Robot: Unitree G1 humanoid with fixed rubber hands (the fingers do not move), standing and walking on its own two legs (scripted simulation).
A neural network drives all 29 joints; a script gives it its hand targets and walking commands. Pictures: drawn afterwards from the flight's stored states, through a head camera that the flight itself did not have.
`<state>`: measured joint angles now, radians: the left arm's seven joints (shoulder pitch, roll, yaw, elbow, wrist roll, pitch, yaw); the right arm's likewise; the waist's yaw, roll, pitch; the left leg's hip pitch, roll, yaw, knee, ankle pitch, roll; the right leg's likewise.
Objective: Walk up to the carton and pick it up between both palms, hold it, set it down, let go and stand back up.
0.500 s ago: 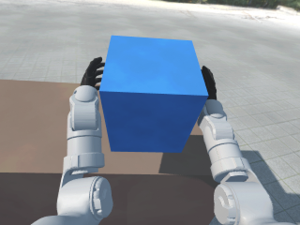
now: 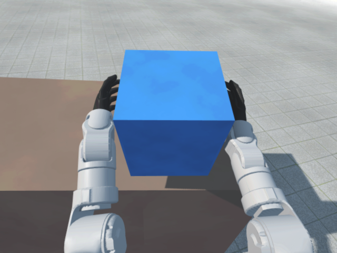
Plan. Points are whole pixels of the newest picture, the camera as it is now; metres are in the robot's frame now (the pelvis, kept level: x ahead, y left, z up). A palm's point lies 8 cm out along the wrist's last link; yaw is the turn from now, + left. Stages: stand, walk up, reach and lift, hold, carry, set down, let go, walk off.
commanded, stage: set down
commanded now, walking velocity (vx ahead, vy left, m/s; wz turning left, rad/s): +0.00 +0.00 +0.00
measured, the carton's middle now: (170, 118) +0.39 +0.01 +0.15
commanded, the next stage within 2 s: none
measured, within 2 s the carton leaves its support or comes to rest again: neither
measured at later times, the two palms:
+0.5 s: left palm (107, 115) +0.39 +0.17 +0.15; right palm (230, 119) +0.38 -0.13 +0.16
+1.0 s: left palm (112, 119) +0.41 +0.16 +0.13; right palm (228, 122) +0.40 -0.14 +0.14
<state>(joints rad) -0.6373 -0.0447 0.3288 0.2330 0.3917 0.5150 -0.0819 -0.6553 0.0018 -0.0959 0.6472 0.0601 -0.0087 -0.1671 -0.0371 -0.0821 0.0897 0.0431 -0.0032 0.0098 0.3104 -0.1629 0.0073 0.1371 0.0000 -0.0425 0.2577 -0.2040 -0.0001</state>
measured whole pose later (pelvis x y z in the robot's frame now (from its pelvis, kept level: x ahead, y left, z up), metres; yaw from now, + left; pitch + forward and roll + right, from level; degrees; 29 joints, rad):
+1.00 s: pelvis +0.01 +0.00 +0.00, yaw -2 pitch -4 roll +0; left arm -0.75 -0.03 0.44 0.68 0.36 0.25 -0.05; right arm -0.72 0.08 -0.39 0.84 -0.21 -0.10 -0.10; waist 0.02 -0.06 0.03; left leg -0.07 0.00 0.05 0.29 -0.15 0.01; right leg 0.00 0.00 0.00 0.25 -0.19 0.00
